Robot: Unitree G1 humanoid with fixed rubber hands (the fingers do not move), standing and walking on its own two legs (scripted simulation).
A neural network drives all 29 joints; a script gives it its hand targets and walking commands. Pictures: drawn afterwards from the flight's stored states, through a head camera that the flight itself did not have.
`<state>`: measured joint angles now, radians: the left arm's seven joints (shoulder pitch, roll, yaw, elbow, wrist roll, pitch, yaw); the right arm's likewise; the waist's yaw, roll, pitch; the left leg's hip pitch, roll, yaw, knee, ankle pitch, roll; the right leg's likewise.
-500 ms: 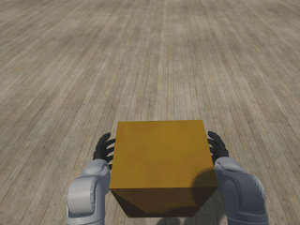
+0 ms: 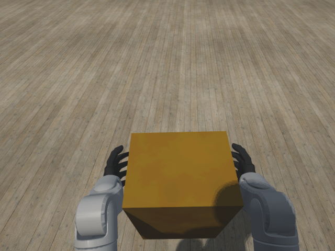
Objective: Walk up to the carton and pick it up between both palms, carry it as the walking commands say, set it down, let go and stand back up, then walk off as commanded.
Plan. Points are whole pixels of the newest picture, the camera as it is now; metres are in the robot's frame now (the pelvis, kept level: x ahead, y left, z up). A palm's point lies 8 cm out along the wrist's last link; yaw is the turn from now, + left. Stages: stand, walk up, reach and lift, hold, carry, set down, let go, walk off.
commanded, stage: carry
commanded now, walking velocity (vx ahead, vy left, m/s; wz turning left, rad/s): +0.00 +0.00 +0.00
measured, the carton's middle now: (178, 192) +0.25 +0.00 +0.03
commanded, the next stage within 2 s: none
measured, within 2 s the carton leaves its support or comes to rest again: neither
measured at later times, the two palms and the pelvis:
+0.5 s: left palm (124, 179) +0.26 +0.12 +0.08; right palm (257, 184) +0.24 -0.16 +0.08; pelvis +0.00 -0.01 +0.00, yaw -4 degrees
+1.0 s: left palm (172, 171) +0.28 +0.02 +0.08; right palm (313, 214) +0.18 -0.24 +0.09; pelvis +0.00 -0.03 +0.00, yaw -21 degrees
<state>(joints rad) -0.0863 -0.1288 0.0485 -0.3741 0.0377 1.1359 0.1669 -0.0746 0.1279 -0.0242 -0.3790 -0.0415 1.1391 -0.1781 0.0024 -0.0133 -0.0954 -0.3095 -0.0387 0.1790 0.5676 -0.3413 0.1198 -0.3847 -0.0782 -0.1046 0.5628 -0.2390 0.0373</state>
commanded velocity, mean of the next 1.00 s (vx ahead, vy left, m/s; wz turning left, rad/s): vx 0.00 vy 0.00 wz -0.48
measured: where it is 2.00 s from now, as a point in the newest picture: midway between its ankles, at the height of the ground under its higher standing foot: outside the picture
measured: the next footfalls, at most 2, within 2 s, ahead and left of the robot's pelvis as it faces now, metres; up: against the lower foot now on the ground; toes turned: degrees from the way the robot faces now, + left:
right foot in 1.10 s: +0.01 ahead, -0.18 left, +0.00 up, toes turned -31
left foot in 1.38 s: +0.09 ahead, +0.03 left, +0.00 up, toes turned -27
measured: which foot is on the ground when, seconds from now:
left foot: down 0.00-1.00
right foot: down 0.00-0.84, up 0.86-1.00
